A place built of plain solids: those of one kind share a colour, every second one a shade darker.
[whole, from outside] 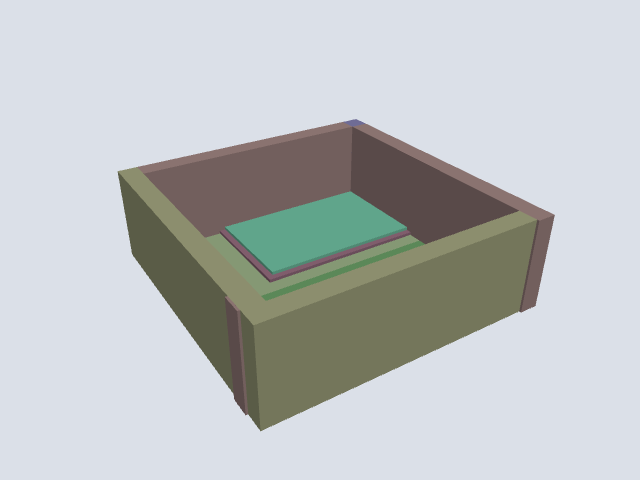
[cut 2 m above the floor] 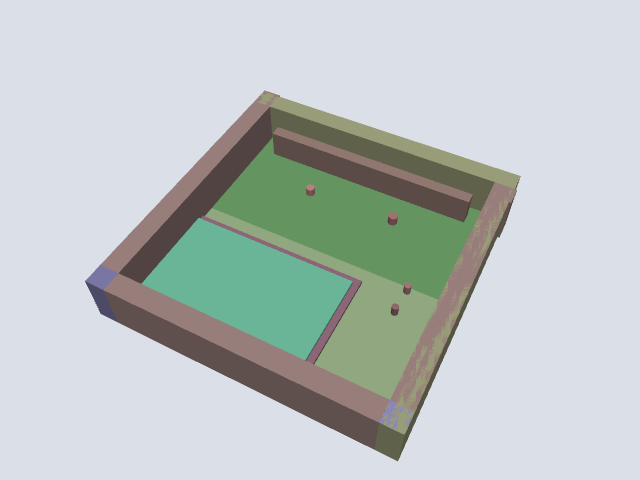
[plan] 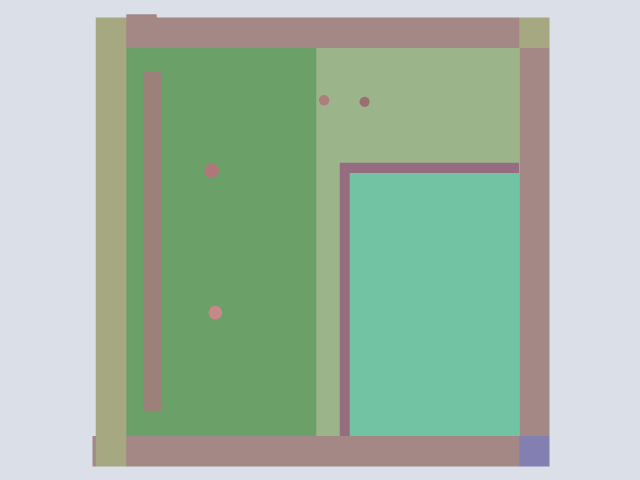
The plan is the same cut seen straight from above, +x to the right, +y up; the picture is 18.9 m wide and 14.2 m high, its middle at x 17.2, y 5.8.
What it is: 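An open-plan public library with a raised story stage, one wing of it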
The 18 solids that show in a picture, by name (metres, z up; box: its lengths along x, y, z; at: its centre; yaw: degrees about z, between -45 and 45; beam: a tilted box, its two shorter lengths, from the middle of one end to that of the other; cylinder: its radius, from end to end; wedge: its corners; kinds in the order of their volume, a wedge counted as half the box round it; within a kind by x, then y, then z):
{
 "wall_1": {"box": [0.9, 1.0, 4.42], "at": [11.92, 11.98, 1.91]},
 "wall_2": {"box": [12.62, 0.9, 4.42], "at": [16.78, -0.45, 1.91]},
 "wall_3": {"box": [11.63, 0.9, 4.42], "at": [17.28, 11.93, 1.91]},
 "wall_4": {"box": [0.9, 11.48, 4.42], "at": [23.54, 5.74, 1.91]},
 "wall_wing_1": {"box": [0.9, 13.28, 4.42], "at": [11.02, 5.74, 1.91]},
 "wall_wing_2": {"box": [13.42, 0.9, 4.42], "at": [17.28, 11.93, 1.91]},
 "floor_kidend_1": {"box": [6.0, 11.48, 0.6], "at": [20.09, 5.74, -0.3]},
 "floor_1": {"box": [5.62, 11.48, 0.6], "at": [14.28, 5.74, -0.3]},
 "floor_kid_1": {"box": [5.01, 7.79, 0.9], "at": [20.59, 3.89, -0.15]},
 "stack_1": {"box": [0.55, 10.07, 1.34], "at": [12.24, 5.74, 0.67]},
 "wall_corner_1": {"box": [0.9, 0.9, 4.42], "at": [23.54, -0.45, 1.91]},
 "wall_corner_2": {"box": [0.9, 0.9, 4.42], "at": [23.54, 11.93, 1.91]},
 "step_kid_1": {"box": [0.3, 8.09, 0.75], "at": [17.93, 4.04, -0.23]},
 "step_kid_2": {"box": [5.01, 0.3, 0.75], "at": [20.59, 7.93, -0.23]},
 "zclutw_stool_1": {"cylinder": 0.21, "from": [13.99, 7.85, -0.05], "to": [13.99, 7.85, 0.42]},
 "zclutw_stool_2": {"cylinder": 0.2, "from": [14.1, 3.65, -0.05], "to": [14.1, 3.65, 0.38]},
 "zclutw_bin_1": {"cylinder": 0.15, "from": [17.32, 9.93, -0.05], "to": [17.32, 9.93, 0.45]},
 "zclutw_bin_2": {"cylinder": 0.15, "from": [18.52, 9.89, -0.05], "to": [18.52, 9.89, 0.44]}
}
